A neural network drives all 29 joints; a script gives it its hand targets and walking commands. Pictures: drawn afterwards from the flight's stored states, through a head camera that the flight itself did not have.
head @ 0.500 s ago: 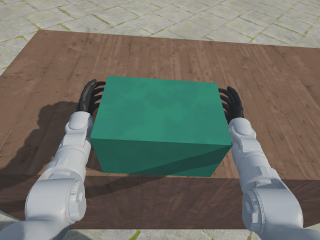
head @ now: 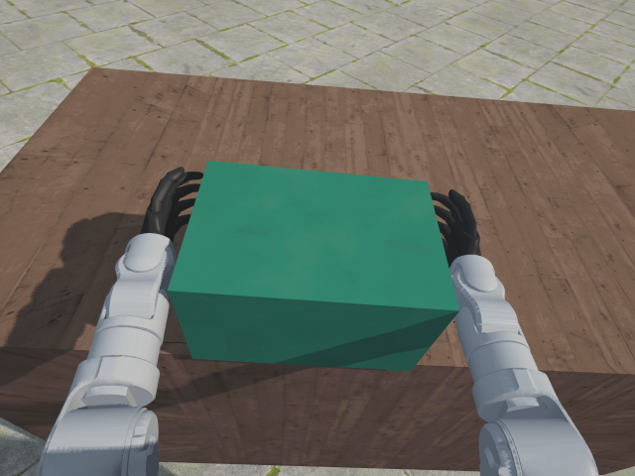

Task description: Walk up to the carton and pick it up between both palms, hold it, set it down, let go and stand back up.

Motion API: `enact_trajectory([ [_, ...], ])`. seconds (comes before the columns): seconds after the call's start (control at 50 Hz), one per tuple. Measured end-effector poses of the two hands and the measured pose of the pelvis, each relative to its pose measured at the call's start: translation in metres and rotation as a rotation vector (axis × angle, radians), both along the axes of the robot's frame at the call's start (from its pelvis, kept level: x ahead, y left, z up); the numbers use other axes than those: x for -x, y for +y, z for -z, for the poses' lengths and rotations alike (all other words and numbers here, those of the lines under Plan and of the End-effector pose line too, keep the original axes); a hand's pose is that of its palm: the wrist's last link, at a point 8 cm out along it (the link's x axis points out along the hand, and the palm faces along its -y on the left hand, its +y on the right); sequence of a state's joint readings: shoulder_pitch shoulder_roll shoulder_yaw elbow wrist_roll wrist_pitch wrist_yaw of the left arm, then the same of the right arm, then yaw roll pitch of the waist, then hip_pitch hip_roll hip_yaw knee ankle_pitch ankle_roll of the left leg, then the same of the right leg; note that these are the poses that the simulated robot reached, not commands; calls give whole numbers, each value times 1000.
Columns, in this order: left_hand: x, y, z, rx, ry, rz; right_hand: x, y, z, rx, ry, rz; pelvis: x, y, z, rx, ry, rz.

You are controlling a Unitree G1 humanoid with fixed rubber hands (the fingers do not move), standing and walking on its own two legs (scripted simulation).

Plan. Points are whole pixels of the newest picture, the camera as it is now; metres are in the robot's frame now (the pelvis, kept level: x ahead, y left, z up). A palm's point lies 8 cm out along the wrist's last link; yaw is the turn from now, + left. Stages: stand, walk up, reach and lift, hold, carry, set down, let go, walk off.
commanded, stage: reach and lift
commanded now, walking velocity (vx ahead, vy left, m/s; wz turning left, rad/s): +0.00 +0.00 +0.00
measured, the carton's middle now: (312, 268) +0.36 +0.01 +0.06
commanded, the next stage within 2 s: hold in 1.76 s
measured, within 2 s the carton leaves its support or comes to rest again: neither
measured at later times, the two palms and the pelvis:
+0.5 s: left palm (140, 217) +0.35 +0.21 +0.15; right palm (479, 242) +0.35 -0.18 +0.14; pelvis -0.03 +0.00 +0.00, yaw +0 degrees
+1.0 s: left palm (131, 211) +0.34 +0.21 +0.18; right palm (490, 222) +0.35 -0.18 +0.18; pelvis -0.02 +0.00 +0.00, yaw +1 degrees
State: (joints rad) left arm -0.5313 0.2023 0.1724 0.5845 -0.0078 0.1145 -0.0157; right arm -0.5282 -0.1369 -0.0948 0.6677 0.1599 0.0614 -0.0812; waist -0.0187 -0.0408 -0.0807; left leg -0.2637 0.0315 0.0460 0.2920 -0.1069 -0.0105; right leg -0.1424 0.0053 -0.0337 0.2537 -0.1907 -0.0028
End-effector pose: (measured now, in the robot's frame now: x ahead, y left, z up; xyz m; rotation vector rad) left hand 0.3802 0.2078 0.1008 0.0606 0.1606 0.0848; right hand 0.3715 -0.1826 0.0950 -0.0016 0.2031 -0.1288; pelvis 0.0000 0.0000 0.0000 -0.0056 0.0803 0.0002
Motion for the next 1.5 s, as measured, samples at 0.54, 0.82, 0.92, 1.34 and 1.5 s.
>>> enact_trajectory([
  [0.54, 32, 4, -57, 20, -15, -12, 26, 3, -51, 8, -22, -16, 31, -3, 0, 3, -74, -9],
  [0.82, 34, 6, -77, 9, -43, -35, 20, 5, -73, -15, -52, -33, 22, 2, 0, 3, -75, -12],
  [0.92, 40, 4, -79, 18, -44, -45, 22, 3, -81, -17, -54, -37, 17, 2, 0, 0, -103, -10],
  [1.34, 45, -1, -90, 26, -18, -38, 25, -1, -86, -34, -31, -33, 21, -4, -1, -1, -112, -7],
  [1.5, 45, 3, -102, 40, -55, -42, 24, 2, -101, -38, -68, -30, 20, -5, 0, 0, -113, -9],
])
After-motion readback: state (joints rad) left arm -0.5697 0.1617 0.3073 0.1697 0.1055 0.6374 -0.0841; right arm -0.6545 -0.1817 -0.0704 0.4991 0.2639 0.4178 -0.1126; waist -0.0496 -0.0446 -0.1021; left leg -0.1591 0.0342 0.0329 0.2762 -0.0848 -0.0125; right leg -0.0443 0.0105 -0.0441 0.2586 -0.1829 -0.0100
